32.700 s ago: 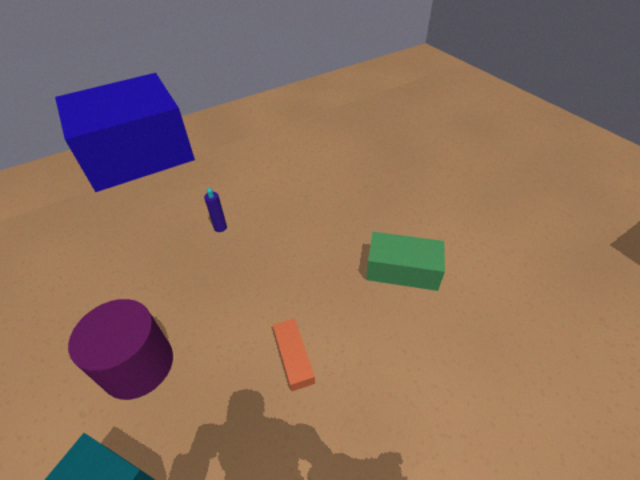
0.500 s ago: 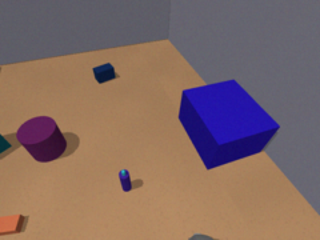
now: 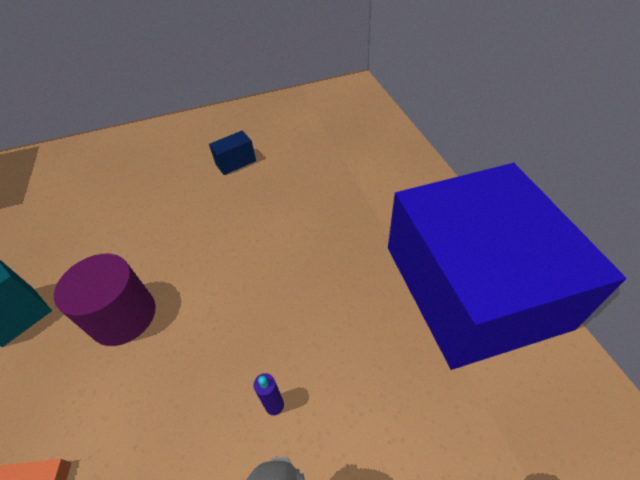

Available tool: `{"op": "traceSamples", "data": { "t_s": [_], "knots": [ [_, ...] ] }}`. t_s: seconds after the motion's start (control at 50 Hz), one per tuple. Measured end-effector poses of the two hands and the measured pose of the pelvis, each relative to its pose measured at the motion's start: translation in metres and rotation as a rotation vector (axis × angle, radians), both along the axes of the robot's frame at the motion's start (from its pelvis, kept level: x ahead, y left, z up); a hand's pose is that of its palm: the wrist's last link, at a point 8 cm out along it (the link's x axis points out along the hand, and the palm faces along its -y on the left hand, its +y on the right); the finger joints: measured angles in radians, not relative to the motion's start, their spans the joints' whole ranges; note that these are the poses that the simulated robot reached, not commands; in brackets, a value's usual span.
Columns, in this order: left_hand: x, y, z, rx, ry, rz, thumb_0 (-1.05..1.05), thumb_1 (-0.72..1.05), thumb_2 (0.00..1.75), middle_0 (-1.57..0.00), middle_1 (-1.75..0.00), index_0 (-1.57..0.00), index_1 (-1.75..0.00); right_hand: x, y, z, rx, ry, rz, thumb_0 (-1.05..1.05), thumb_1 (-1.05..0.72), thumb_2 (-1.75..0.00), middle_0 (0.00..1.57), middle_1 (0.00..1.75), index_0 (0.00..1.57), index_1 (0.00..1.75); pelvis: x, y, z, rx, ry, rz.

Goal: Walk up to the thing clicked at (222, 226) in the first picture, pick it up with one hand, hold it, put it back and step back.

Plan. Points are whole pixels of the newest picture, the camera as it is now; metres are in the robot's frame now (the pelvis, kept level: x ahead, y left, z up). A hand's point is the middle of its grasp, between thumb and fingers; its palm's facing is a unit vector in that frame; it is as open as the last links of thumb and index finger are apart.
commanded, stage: walk up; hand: left
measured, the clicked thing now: (268, 393) +0.43 +0.23 -0.65
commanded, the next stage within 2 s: none
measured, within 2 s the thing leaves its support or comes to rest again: neither
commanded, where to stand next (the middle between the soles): +0.09 +0.02 m, yaw +0 degrees
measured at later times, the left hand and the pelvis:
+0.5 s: hand out of the picture +0.09 +0.28 -0.15, palm faces -0.02 -0.92 -0.40, open 7.4 cm; pelvis +0.06 +0.01 +0.00, yaw +0 degrees
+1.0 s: hand (156, 462) +0.17 +0.27 -0.14, palm faces -0.02 -0.94 -0.35, open 7.4 cm; pelvis +0.07 +0.02 +0.01, yaw -1 degrees
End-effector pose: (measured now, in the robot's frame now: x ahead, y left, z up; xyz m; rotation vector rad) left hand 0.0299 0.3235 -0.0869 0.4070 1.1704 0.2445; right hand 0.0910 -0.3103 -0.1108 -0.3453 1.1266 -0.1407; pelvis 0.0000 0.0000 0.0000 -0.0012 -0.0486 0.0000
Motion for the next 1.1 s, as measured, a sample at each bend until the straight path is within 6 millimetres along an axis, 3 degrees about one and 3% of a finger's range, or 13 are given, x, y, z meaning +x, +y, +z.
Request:
{"op": "traceSamples", "data": {
  "t_s": [0.08, 0.16, 0.32, 0.44, 0.54, 0.7, 0.8, 0.92, 1.1],
  "knots": [
    [0.021, 0.01, -0.027, -0.028, 0.005, 0.025, 0.01, 0.9, 0.89, -0.21, -0.3, -0.21, -0.3, 0.02, 0.013, -0.005, -0.034, -0.02, 0.003, 0.01, -0.9, -0.9, 0.2, 0.3, 0.2, 0.3, 0.011, 0.013, -0.013, 0.006, -0.002, 0.011],
    [0.039, 0.006, -0.036, -0.055, 0.012, 0.006, 0.01, 0.9, 0.89, -0.21, -0.3, -0.21, -0.3, 0.029, 0.023, 0.001, -0.023, -0.034, 0.003, 0.01, -0.9, -0.9, 0.21, 0.3, 0.2, 0.3, 0.016, 0.013, -0.012, 0.006, 0.0, 0.002],
    [0.043, -0.005, -0.028, -0.031, 0.041, -0.011, 0.0, 0.9, 0.89, -0.21, -0.3, -0.21, -0.3, 0.031, 0.0, -0.001, -0.026, -0.024, -0.05, 0.01, -0.9, -0.9, 0.21, 0.3, 0.21, 0.3, 0.033, 0.001, -0.01, -0.01, 0.006, -0.017],
    [0.046, -0.004, -0.017, -0.025, 0.072, 0.02, 0.01, 0.9, 0.89, -0.21, -0.3, -0.21, -0.3, 0.035, -0.002, -0.003, -0.026, 0.038, -0.058, 0.01, -0.9, -0.9, 0.2, 0.3, 0.2, 0.3, 0.051, 0.003, -0.002, -0.001, 0.012, -0.014],
    [0.07, 0.002, -0.021, -0.038, 0.052, 0.035, 0.01, 0.9, 0.89, -0.21, -0.3, -0.21, -0.3, 0.042, 0.008, -0.006, -0.022, 0.058, -0.057, 0.01, -0.9, -0.9, 0.2, 0.3, 0.2, 0.3, 0.06, 0.009, -0.002, 0.005, 0.006, -0.007],
    [0.116, -0.004, -0.02, -0.068, -0.016, -0.003, 0.01, 0.9, 0.89, -0.21, -0.3, -0.21, -0.3, 0.063, 0.023, 0.002, 0.0, 0.033, -0.059, 0.01, -0.9, -0.9, 0.21, 0.3, 0.2, 0.3, 0.068, 0.012, 0.004, -0.006, 0.003, -0.007],
    [0.134, -0.007, -0.017, -0.081, -0.046, -0.017, 0.0, 0.9, 0.89, -0.21, -0.3, -0.21, -0.3, 0.072, 0.027, 0.008, 0.002, 0.015, -0.061, 0.01, -0.9, -0.9, 0.21, 0.3, 0.2, 0.3, 0.069, 0.014, 0.008, -0.008, -0.001, -0.009],
    [0.139, -0.008, -0.014, -0.09, -0.041, -0.017, 0.0, 0.9, 0.89, -0.21, -0.3, -0.21, -0.3, 0.073, 0.026, 0.013, -0.004, 0.015, -0.07, 0.01, -0.9, -0.9, 0.21, 0.3, 0.2, 0.3, 0.07, 0.015, 0.012, -0.008, -0.002, -0.011],
    [0.126, -0.004, -0.015, -0.093, 0.016, 0.007, 0.0, 0.9, 0.89, -0.21, -0.3, -0.21, -0.3, 0.061, 0.023, 0.014, -0.016, 0.059, -0.089, 0.01, -0.9, -0.9, 0.21, 0.3, 0.2, 0.3, 0.073, 0.017, 0.016, -0.008, -0.001, -0.01]
  ]
}}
